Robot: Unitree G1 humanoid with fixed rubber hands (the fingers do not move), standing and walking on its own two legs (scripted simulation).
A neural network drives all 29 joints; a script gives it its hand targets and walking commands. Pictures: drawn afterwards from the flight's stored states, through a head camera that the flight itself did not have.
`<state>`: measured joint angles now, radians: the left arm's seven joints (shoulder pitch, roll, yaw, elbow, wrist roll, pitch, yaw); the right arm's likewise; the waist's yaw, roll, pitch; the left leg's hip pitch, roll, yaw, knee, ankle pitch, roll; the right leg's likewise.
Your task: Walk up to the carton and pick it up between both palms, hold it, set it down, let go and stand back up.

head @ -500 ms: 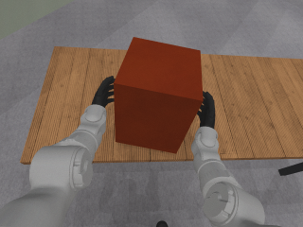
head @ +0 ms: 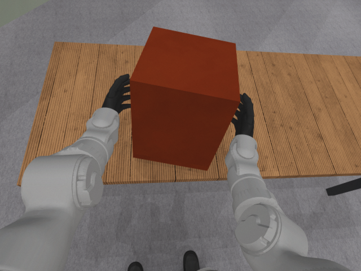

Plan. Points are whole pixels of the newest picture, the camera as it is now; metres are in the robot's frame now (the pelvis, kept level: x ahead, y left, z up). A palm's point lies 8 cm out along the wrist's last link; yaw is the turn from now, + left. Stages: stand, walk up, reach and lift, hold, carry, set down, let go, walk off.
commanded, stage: set down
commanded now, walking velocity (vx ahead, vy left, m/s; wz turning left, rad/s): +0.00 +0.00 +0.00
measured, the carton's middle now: (181, 103) +0.51 -0.09 -0.02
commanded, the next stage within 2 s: none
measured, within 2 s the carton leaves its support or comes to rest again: rests again in 1.60 s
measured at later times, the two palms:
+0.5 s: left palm (113, 105) +0.50 +0.08 +0.00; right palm (242, 128) +0.40 -0.20 +0.01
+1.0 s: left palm (114, 102) +0.51 +0.07 +0.00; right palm (242, 126) +0.40 -0.20 +0.01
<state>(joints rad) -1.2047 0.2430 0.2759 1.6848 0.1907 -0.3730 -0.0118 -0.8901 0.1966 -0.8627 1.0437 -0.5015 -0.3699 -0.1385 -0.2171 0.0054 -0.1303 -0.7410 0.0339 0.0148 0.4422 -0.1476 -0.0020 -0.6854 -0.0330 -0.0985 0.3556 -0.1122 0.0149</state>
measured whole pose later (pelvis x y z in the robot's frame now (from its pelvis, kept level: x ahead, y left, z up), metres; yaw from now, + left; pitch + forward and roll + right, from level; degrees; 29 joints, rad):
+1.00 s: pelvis +0.01 -0.01 +0.00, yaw +1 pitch +26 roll -1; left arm -1.16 0.22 0.47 1.49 0.37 -0.30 -0.03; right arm -0.91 0.27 -0.94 0.94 -0.60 -0.34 -0.13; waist -0.24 -0.01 -0.11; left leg -0.72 0.03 0.00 0.39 -0.13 -0.01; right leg -0.67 -0.03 -0.12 0.31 -0.10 0.01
